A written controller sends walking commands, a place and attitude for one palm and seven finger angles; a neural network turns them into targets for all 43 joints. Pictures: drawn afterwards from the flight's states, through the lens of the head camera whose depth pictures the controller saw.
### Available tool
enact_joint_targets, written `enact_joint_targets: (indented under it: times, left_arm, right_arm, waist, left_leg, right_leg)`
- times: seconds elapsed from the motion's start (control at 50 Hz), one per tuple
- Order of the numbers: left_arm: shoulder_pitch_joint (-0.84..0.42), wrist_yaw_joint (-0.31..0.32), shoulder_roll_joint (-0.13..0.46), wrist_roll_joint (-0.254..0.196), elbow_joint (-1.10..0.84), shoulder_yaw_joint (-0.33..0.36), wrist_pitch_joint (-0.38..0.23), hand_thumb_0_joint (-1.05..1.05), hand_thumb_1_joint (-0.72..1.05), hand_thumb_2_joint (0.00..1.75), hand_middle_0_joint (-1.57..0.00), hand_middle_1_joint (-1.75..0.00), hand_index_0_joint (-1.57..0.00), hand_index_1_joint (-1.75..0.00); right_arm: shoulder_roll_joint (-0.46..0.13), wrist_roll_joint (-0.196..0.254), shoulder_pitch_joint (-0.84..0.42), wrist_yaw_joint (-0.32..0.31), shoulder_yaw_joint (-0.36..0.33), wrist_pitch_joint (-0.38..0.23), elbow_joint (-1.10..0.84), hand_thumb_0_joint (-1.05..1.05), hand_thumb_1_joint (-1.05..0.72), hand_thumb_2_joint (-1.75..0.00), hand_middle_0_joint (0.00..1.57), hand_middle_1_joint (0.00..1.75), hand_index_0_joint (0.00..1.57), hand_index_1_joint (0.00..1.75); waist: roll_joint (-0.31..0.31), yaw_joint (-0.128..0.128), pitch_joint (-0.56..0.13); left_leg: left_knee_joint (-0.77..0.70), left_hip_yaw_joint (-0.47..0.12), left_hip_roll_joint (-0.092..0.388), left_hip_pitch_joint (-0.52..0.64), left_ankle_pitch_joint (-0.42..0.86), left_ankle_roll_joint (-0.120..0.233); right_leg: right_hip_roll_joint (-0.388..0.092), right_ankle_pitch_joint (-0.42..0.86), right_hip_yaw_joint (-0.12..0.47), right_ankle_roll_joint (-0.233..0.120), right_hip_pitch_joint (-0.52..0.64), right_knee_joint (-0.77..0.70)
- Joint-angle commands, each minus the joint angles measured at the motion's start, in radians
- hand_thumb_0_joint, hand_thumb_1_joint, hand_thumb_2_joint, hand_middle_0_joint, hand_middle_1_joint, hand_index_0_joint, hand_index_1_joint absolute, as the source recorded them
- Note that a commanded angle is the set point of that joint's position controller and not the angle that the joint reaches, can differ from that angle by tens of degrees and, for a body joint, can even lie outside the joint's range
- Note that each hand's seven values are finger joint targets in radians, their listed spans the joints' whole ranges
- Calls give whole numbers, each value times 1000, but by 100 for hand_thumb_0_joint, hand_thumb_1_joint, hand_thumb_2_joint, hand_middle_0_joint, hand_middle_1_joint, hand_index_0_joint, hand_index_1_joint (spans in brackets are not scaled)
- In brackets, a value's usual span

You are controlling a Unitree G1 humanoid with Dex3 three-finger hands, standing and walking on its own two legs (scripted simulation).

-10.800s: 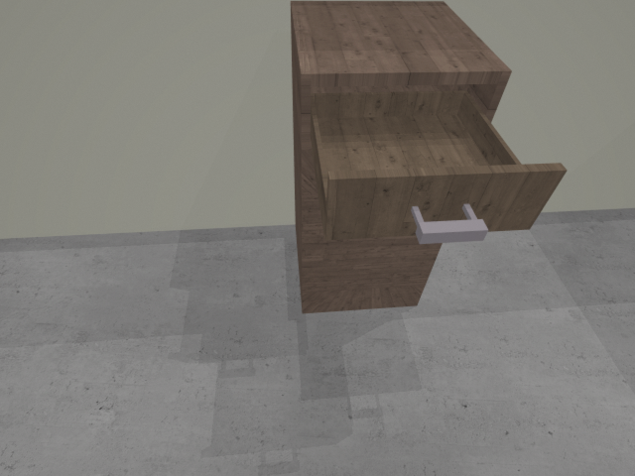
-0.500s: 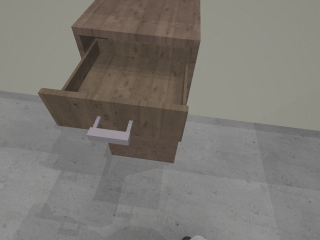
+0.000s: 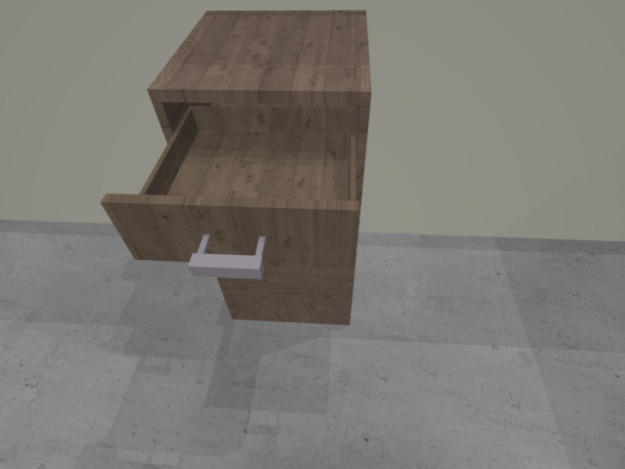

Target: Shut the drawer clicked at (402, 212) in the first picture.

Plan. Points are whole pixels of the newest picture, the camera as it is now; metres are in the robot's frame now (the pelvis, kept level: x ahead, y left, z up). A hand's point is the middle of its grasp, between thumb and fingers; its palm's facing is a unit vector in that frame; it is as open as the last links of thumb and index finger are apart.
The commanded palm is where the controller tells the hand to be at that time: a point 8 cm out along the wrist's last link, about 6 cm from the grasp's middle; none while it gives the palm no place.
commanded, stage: come to a stop and stand still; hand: left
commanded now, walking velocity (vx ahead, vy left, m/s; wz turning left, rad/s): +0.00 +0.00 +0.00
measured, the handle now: (230, 254) +0.41 +0.15 +0.02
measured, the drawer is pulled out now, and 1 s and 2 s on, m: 0.29 0.29 0.29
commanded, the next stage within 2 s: look again from close up in 0.42 s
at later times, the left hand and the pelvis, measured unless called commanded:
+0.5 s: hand out of the picture -0.05 +0.12 -0.18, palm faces +0.06 -0.99 -0.14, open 7.4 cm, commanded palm none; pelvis -0.01 -0.02 +0.00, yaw +1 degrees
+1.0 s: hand out of the picture +0.03 +0.20 -0.18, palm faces +0.03 -0.98 -0.21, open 7.4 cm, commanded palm none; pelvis +0.01 +0.02 +0.00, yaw +0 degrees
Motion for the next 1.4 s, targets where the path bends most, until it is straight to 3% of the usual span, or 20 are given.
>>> enact_joint_targets:
  times: [0.0,0.08,0.18,0.48,0.5,0.52,0.54,0.56,0.58,0.6,0.68,0.7,0.76,0.8,1.08,1.12,1.16,1.24,1.3,1.38]
  left_arm:
    - [37,1,102,-5,-27,16,-15,0,90,90,-20,-30,-20,-30]
    - [55,0,105,-4,-20,19,-9,0,90,90,-20,-30,-20,-30]
    - [79,-1,92,-6,-16,20,-13,0,90,90,-20,-30,-20,-30]
    - [130,1,51,-9,2,14,-24,0,90,90,-20,-30,-20,-30]
    - [201,31,89,19,21,9,-62,0,90,90,-20,-30,-20,-30]
    - [147,23,128,11,-30,13,-71,0,90,90,-20,-30,-20,-30]
    - [110,14,115,10,-51,11,-70,0,90,90,-20,-30,-20,-30]
    - [89,13,114,10,-59,14,-72,0,90,90,-20,-30,-20,-30]
    - [86,13,122,6,-74,19,-77,0,90,90,-20,-30,-20,-30]
    - [91,12,107,3,-74,16,-77,0,90,90,-20,-30,-20,-30]
    - [102,7,75,4,-74,11,-52,0,90,90,-20,-30,-20,-30]
    - [115,7,72,4,-70,10,-49,0,90,90,-20,-30,-20,-30]
    - [118,4,77,1,-64,7,-45,0,90,90,-20,-30,-20,-30]
    - [112,3,87,1,-69,8,-41,0,90,90,-20,-30,-20,-30]
    - [77,1,133,0,-69,12,-30,0,90,90,-20,-30,-20,-30]
    - [78,2,134,0,-62,10,-27,0,90,90,-20,-30,-20,-30]
    - [89,-2,123,2,-47,6,-22,0,90,90,-20,-30,-20,-30]
    - [76,-13,109,16,-48,6,-11,0,90,90,-20,-30,-20,-30]
    - [70,-22,105,22,-61,9,-7,0,90,90,-20,-30,-20,-30]
    - [80,-35,96,22,-74,22,-5,0,90,90,-20,-30,-20,-30]
  right_arm:
    - [-58,1,72,-2,1,-13,5,0,-90,-90,20,30,20,30]
    - [-43,0,90,0,5,-5,27,0,-90,-90,20,30,20,30]
    - [-21,-2,121,-2,5,-5,40,0,-90,-90,20,30,20,30]
    - [9,1,150,-12,6,-19,53,0,-90,-90,20,30,20,30]
    - [-42,2,8,4,11,-40,-30,0,-90,-90,20,30,20,30]
    - [7,1,88,12,10,-24,-58,0,-90,-90,20,30,20,30]
    - [8,-4,102,15,5,-17,-41,0,-90,-90,20,30,20,30]
    - [9,-5,130,19,6,-18,-40,0,-90,-90,20,30,20,30]
    - [7,-9,147,21,13,-22,-43,0,-90,-90,20,30,20,30]
    - [6,-5,152,18,13,-27,-49,0,-90,-90,20,30,20,30]
    - [-33,-6,132,8,18,-44,-52,0,-90,-90,20,30,20,30]
    - [-41,-3,125,6,20,-46,-55,0,-90,-90,20,30,20,30]
    - [-63,-2,112,4,21,-48,-59,0,-90,-90,20,30,20,30]
    - [-70,-3,106,3,24,-51,-53,0,-90,-90,20,30,20,30]
    - [-107,0,57,-1,21,-49,-30,0,-90,-90,20,30,20,30]
    - [-112,0,53,-2,21,-48,-27,0,-90,-90,20,30,20,30]
    - [-109,-2,58,-1,24,-43,-13,0,-90,-90,20,30,20,30]
    - [-139,-8,74,-4,6,-32,-11,0,-90,-90,20,30,20,30]
    - [-158,-12,103,-12,-6,-28,-14,0,-90,-90,20,30,20,30]
    - [-155,-16,99,-14,-13,-29,-28,0,-90,-90,20,30,20,30]
  waist:
    - [-109,-6,80]
    - [-66,1,134]
    - [-49,1,112]
    - [-36,3,76]
    - [-56,56,107]
    - [-69,-25,31]
    - [-8,-27,44]
    - [-26,-48,21]
    - [-4,-39,-22]
    - [-37,-43,-16]
    - [48,-6,55]
    - [28,3,78]
    - [-54,9,83]
    - [-24,15,76]
    - [-29,15,4]
    - [-10,14,9]
    - [-3,9,9]
    - [34,-6,81]
    - [73,-13,99]
    - [53,-6,61]
  left_leg:
    - [-86,-127,114,60,29,-15]
    - [-103,-130,105,15,-62,-16]
    - [-81,-119,100,20,-41,-17]
    - [-62,-130,115,18,50,-16]
    - [186,-90,110,-103,55,-44]
    - [208,-99,74,-111,-131,-33]
    - [213,-91,74,-83,-134,-30]
    - [192,-84,72,-71,-85,-33]
    - [162,-76,63,-31,-25,-35]
    - [138,-92,68,-18,-13,-27]
    - [19,-169,117,-80,82,9]
    - [5,-185,123,-109,92,19]
    - [-9,-181,116,-95,105,23]
    - [-18,-185,115,-82,147,26]
    - [-22,-165,117,34,288,26]
    - [-26,-166,118,37,288,24]
    - [-49,-176,129,45,156,29]
    - [-136,-279,196,33,-77,69]
    - [-152,-358,259,71,-61,125]
    - [-124,-360,302,43,-33,172]
  right_leg:
    - [-114,43,125,-16,-139,-152]
    - [-102,-78,130,-13,-169,-186]
    - [-106,-91,136,-20,-171,-198]
    - [-91,38,126,-21,-132,-163]
    - [-152,526,198,18,-112,-152]
    - [-214,330,216,-32,-92,-175]
    - [-199,117,207,-77,-148,-194]
    - [-174,20,194,-98,-161,-192]
    - [-156,111,168,-106,-124,-154]
    - [-140,109,162,-97,-134,-130]
    - [-59,84,92,-53,-106,-37]
    - [-53,83,84,-44,-86,-31]
    - [-59,102,80,-36,-72,-31]
    - [-62,116,77,-33,-57,-24]
    - [-83,197,65,-11,-12,-37]
    - [-84,182,68,-9,-16,-39]
    - [-72,71,49,-8,-29,-30]
    - [-31,-72,-4,-10,-138,51]
    - [-15,-147,-18,-13,-243,153]
    - [-26,-184,-1,-27,-246,219]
